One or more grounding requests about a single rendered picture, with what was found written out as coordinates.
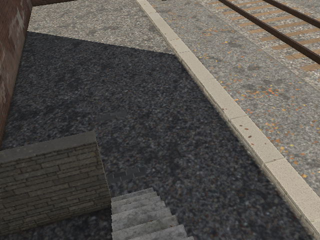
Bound stairs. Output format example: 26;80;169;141
111;187;194;240

